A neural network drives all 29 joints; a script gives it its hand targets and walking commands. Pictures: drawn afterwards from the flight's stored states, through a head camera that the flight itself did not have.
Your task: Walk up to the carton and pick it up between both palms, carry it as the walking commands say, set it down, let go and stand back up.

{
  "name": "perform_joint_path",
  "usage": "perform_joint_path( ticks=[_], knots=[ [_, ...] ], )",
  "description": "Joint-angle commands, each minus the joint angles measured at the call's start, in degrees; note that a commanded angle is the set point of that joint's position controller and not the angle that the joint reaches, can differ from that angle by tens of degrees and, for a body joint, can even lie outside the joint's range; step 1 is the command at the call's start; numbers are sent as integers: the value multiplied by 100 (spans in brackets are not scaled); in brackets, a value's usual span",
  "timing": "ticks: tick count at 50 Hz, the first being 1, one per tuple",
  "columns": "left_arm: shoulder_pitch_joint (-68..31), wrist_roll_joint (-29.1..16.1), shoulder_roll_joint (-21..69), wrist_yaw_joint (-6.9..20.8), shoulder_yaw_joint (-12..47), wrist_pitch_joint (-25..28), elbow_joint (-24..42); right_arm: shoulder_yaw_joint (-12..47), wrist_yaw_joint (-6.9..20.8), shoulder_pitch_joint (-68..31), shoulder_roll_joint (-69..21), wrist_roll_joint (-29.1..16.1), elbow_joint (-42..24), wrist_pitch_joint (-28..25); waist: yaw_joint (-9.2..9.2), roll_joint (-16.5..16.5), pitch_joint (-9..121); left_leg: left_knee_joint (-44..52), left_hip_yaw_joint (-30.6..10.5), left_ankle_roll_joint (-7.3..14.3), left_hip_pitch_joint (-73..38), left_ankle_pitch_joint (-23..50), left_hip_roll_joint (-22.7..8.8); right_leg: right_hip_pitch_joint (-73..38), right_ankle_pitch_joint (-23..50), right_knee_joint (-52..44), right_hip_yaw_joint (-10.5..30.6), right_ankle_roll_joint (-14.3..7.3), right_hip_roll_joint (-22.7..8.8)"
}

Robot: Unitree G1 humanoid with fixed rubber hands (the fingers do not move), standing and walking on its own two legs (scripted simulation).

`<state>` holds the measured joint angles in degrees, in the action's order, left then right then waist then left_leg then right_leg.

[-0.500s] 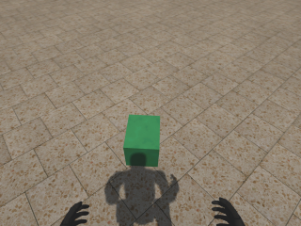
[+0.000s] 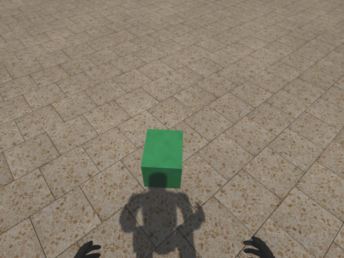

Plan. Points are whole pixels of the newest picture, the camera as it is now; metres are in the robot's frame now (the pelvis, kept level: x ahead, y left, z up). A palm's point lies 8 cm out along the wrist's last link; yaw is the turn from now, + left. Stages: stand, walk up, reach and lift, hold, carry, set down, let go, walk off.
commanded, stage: stand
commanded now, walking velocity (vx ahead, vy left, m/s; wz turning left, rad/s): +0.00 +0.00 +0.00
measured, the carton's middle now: (163, 158) +0.82 +0.03 -0.64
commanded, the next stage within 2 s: walk up in 1.60 s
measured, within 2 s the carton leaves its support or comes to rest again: neither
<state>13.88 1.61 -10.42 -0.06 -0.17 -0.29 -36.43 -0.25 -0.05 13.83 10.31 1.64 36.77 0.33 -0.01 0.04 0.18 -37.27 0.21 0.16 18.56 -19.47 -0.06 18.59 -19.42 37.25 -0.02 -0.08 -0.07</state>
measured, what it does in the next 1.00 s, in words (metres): stands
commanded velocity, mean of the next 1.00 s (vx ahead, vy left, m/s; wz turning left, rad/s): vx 0.00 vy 0.00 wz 0.00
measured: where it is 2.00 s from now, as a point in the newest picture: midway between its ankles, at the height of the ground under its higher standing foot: outside the picture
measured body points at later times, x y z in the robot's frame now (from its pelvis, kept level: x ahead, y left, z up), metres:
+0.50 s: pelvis +0.00 +0.00 +0.00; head +0.01 +0.00 +0.45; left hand +0.13 +0.23 -0.11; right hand +0.13 -0.23 -0.11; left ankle +0.00 +0.12 -0.72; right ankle +0.00 -0.12 -0.72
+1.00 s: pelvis +0.00 +0.00 +0.01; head +0.01 +0.00 +0.46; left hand +0.11 +0.23 -0.11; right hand +0.11 -0.23 -0.12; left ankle +0.00 +0.12 -0.72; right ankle +0.00 -0.12 -0.72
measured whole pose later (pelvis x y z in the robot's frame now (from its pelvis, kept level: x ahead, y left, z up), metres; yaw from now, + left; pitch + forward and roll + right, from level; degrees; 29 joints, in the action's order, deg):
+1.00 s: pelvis +0.00 +0.00 +0.01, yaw +0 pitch +0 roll +0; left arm 15.3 1.4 -9.9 -0.8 -1.5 -0.1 -41.3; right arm -1.7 -0.7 15.1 9.8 1.4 41.8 0.1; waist 0.0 0.0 -0.4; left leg -33.7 0.3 0.2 16.2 -17.8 0.0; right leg 16.2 -17.7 33.8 0.0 -0.1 -0.1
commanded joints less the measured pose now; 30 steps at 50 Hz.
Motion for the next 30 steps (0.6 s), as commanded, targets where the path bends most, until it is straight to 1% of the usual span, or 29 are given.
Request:
perform_joint_path(
  ticks=[1,30],
  knots=[
    [-70,0,-461,-13,-135,84,407,-137,-13,-70,466,-1,-405,-83,-1,-11,210,658,-315,148,-52,814,-239,-60,810,-644,310,-167,-232],
    [71,-9,-432,-46,-217,91,132,-224,-42,62,435,-14,-127,-94,0,-7,143,802,-347,189,-166,924,-267,-172,929,-789,351,-206,-265]
  ],
)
